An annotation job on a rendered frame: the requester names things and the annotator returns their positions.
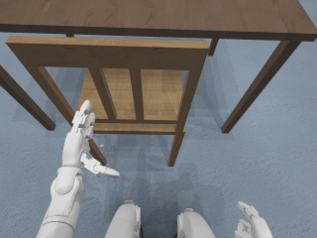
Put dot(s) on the left robot hand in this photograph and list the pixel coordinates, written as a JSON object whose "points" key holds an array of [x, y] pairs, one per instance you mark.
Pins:
{"points": [[76, 142]]}

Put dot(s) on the table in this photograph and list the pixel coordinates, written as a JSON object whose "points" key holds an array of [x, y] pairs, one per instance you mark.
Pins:
{"points": [[263, 20]]}

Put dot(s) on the chair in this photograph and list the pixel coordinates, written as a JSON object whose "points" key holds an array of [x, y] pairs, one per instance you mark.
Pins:
{"points": [[134, 85]]}

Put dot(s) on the right robot hand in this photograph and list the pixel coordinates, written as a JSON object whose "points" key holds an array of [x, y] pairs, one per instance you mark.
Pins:
{"points": [[258, 227]]}

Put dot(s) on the left robot forearm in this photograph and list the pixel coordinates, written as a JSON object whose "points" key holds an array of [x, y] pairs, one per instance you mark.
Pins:
{"points": [[62, 215]]}

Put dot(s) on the robot right thigh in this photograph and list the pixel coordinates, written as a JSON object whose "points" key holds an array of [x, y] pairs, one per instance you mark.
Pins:
{"points": [[192, 225]]}

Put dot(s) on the robot thigh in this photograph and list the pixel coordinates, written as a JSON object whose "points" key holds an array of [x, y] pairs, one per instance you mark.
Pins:
{"points": [[192, 225], [126, 221]]}

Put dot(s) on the robot left thigh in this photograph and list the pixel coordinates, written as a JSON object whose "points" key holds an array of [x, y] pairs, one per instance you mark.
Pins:
{"points": [[126, 221]]}

